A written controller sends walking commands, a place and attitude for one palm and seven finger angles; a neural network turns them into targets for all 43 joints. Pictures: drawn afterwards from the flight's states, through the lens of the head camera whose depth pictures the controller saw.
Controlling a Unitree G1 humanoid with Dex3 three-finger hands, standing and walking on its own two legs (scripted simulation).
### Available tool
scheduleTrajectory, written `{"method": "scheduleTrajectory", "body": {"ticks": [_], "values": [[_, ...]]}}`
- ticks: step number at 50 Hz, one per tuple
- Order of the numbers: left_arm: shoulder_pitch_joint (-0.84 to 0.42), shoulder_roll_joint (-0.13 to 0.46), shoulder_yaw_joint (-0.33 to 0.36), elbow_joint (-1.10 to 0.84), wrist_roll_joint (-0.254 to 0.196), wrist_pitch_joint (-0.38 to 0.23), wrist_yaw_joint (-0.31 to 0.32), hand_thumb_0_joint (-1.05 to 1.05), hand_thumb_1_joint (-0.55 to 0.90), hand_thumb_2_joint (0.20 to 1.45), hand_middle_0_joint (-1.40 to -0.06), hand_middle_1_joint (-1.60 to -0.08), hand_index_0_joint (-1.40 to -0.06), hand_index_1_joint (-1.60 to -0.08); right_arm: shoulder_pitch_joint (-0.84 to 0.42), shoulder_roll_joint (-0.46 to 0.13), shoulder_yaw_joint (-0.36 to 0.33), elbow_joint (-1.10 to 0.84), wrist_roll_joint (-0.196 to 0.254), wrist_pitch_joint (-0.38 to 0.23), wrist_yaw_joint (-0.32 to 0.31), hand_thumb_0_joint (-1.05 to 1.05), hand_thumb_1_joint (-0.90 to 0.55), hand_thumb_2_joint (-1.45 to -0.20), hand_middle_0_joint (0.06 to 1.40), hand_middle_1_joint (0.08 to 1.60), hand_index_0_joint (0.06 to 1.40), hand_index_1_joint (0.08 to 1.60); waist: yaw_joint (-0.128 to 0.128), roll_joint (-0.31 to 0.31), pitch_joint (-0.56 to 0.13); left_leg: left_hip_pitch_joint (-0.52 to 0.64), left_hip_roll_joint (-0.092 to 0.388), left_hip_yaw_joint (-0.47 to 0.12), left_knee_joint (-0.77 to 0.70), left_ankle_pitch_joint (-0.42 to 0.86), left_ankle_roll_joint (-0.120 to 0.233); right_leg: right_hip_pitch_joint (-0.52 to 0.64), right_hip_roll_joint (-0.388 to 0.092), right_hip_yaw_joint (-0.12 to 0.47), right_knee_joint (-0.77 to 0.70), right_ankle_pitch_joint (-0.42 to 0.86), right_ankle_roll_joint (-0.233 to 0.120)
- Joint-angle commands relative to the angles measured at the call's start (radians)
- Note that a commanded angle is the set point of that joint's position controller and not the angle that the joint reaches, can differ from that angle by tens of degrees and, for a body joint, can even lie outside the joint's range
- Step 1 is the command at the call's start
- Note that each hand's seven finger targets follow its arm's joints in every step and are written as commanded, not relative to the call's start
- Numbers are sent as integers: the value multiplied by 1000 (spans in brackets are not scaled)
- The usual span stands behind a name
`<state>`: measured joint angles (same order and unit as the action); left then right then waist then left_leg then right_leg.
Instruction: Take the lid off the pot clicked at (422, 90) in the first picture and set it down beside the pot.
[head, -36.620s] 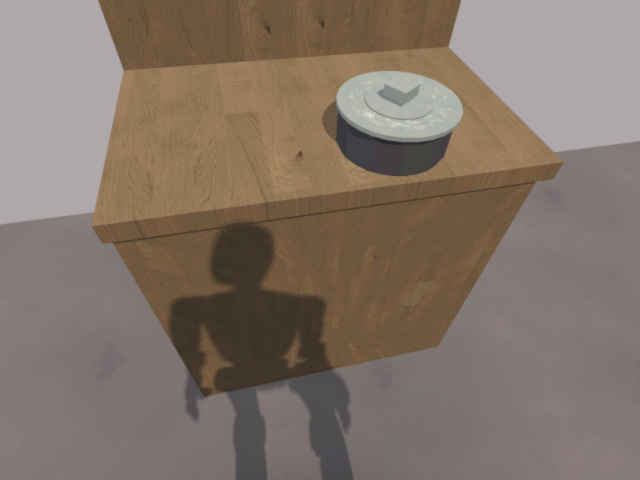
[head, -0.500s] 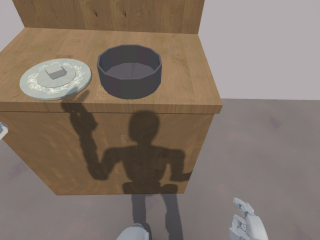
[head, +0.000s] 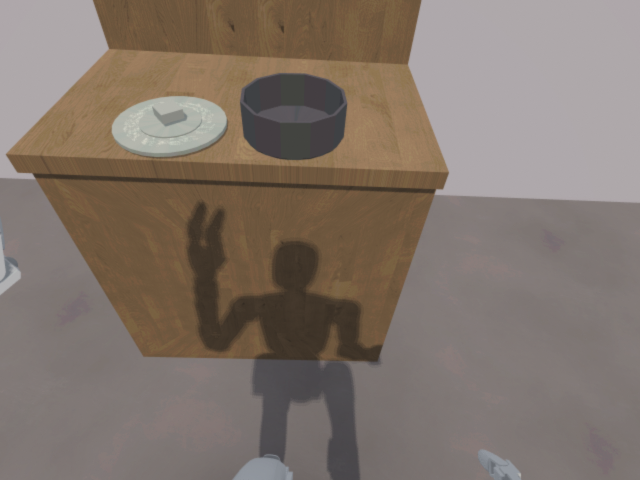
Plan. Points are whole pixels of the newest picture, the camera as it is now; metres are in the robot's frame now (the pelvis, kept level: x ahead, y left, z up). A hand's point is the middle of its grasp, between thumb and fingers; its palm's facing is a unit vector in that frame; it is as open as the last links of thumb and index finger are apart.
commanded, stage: stop stepping back and stand still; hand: left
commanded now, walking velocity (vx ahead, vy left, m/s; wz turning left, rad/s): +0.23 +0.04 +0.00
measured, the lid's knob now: (168, 112) +0.70 +0.35 +0.10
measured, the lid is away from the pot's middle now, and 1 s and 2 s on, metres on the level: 0.24 0.24 0.24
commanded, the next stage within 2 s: let the arm hang, fingers relaxed in 1.06 s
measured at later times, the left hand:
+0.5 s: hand out of the picture +0.17 +0.24 +0.30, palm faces +0.56 -0.71 -0.42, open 7.4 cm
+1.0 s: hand out of the picture +0.01 +0.21 -0.17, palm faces +0.14 -0.96 -0.24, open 7.0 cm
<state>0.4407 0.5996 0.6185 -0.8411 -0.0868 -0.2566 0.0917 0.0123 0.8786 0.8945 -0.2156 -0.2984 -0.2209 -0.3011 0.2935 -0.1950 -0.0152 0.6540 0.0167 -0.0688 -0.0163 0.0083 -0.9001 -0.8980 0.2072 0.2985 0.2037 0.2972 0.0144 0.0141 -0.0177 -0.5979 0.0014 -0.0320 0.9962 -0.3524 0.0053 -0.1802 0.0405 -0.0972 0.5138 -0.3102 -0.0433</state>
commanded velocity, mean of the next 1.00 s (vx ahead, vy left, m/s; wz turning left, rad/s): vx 0.02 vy -0.01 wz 0.00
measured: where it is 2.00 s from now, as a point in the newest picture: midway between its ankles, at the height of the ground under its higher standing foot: outside the picture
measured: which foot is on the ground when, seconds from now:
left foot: up 0.00-0.16, down 0.18-1.00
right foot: down 0.00-1.00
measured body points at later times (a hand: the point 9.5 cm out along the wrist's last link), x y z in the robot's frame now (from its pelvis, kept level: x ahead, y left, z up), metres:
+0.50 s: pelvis -0.01 +0.00 +0.00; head -0.01 +0.00 +0.45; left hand +0.13 +0.27 +0.32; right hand +0.13 -0.22 -0.10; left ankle -0.02 +0.13 -0.69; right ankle -0.01 -0.08 -0.73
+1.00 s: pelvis +0.03 +0.01 +0.01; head +0.08 +0.02 +0.45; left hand +0.00 +0.26 -0.15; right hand +0.04 -0.22 -0.15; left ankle +0.00 +0.14 -0.73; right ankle +0.00 -0.09 -0.73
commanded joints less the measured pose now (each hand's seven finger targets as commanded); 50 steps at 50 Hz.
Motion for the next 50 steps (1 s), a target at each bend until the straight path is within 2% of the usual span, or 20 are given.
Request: {"method": "scheduleTrajectory", "body": {"ticks": [1,6,9,11,16,17,19,20,24,25,26,28,29,32,33,34,38,41,43,50], "values": [[-292,56,2,254,-12,22,14,0,900,900,-200,-300,-200,-300,-154,-128,-36,-172,30,-29,-36,0,-900,-900,200,300,200,300,-62,-137,136,65,66,-35,186,-70,22,-347,-342,343,-320,-356,-118],[-313,-29,-136,168,12,11,34,0,900,900,-200,-300,-200,-300,-174,-114,-20,-202,27,-72,-59,0,-900,-900,200,300,200,300,-46,-66,85,325,28,79,-492,-140,68,-203,-239,246,-176,-336,-81],[-198,51,-46,-149,-14,-32,53,0,900,900,-200,-300,-200,-300,-161,-141,-27,-278,23,-98,-39,0,-900,-900,200,300,200,300,-37,226,-65,581,302,-380,-707,21,190,-372,11,17,348,-172,44],[-131,70,9,-198,-8,-22,53,0,900,900,-200,-300,-200,-300,-162,-112,-33,-243,7,-121,-10,0,-900,-900,200,300,200,300,-45,284,28,361,347,-467,-817,-165,240,-412,-41,134,476,-217,40],[12,103,90,-199,5,-20,82,0,900,900,-200,-300,-200,-300,-158,-111,-20,-222,8,-122,-16,0,-900,-900,200,300,200,300,-1,233,-58,165,182,-56,-562,-40,96,114,1,25,2,-34,38],[-27,90,82,-154,8,-15,84,0,900,900,-200,-300,-200,-300,-154,-110,-28,-215,11,-115,-18,0,-900,-900,200,300,200,300,-3,85,-59,85,111,11,-404,-82,68,203,-42,128,-87,-50,6],[-109,89,67,-12,7,-15,86,0,900,900,-200,-300,-200,-300,-141,-113,-51,-192,22,-99,-17,0,-900,-900,200,300,200,300,-27,-210,-64,-43,-2,43,27,-182,18,167,-373,704,-305,-140,-148],[-171,98,81,18,12,-29,85,0,900,900,-200,-300,-200,-300,-127,-129,-65,-162,17,-85,-14,0,-900,-900,200,300,200,300,-41,-130,-43,0,37,-22,100,-165,18,67,-391,704,-333,-180,-165],[-181,29,26,158,1,-26,55,0,900,900,-200,-300,-200,-300,-152,-100,-31,-162,23,-57,-22,0,-900,-900,200,300,200,300,-41,-143,12,226,71,-3,-279,-78,39,-52,-311,347,-197,155,-114],[-120,-269,-455,884,142,171,-57,0,900,900,-200,-300,-200,-300,-83,-250,-91,96,10,-104,44,0,-900,-900,200,300,200,300,-126,-55,18,204,123,18,-231,-29,17,-214,-363,78,33,296,-75],[-83,-287,-470,919,136,244,-82,0,900,900,-200,-300,-200,-300,-26,-196,-84,88,-4,-46,44,0,-900,-900,200,300,200,300,-111,9,-31,387,100,-14,-328,96,19,-371,-249,78,116,57,-29],[-89,-344,-488,995,124,271,-97,0,900,900,-200,-300,-200,-300,-44,-203,-66,40,-35,18,30,0,-900,-900,200,300,200,300,-54,132,28,177,272,-418,-612,30,180,-375,-45,30,395,-221,55],[-169,-305,-496,1011,121,262,-101,0,900,900,-200,-300,-200,-300,-65,-269,-76,7,-51,10,19,0,-900,-900,200,300,200,300,-48,8,58,115,322,-555,-659,100,233,-353,-47,133,461,-222,53],[-177,-233,-490,1248,117,250,-93,0,900,900,-200,-300,-200,-300,-130,-224,-58,41,-56,19,0,0,-900,-900,200,300,200,300,16,-156,-63,77,124,-183,-389,387,90,-23,-102,183,121,166,38],[-174,-205,-491,1326,121,252,-79,0,900,900,-200,-300,-200,-300,-97,-145,-51,58,-41,42,-3,0,-900,-900,200,300,200,300,2,-416,-49,55,-12,13,-176,281,9,32,-226,359,-15,410,21],[-204,-197,-507,1387,116,255,-68,0,900,900,-200,-300,-200,-300,-97,-125,-53,65,-34,65,-6,0,-900,-900,200,300,200,300,-9,-451,5,61,-28,22,-49,-128,-7,-5,-336,447,-98,656,-57],[-255,-211,-538,1622,112,246,-51,0,900,900,-200,-300,-200,-300,-60,-96,-50,153,-28,88,-5,0,-900,-900,200,300,200,300,-55,-41,2,142,27,22,-48,-160,-12,11,-300,357,-74,702,-144],[-225,-283,-521,1692,102,241,-47,0,900,900,-200,-300,-200,-300,51,-50,-47,217,-35,78,-4,0,-900,-900,200,300,200,300,-75,50,-67,375,65,13,-466,252,8,9,-209,247,17,558,-71],[-152,-334,-552,1735,83,249,-56,0,900,900,-200,-300,-200,-300,46,-104,-45,237,-38,69,-21,0,-900,-900,200,300,200,300,-27,182,-100,493,199,-122,-522,578,101,-51,-89,135,38,259,19],[-167,-322,-579,1871,86,252,-51,0,900,900,-200,-300,-200,-300,68,-52,-38,326,-19,86,-32,0,-900,-900,200,300,200,300,-39,7,-38,450,116,3,-495,415,31,62,-119,152,-101,404,2]]}}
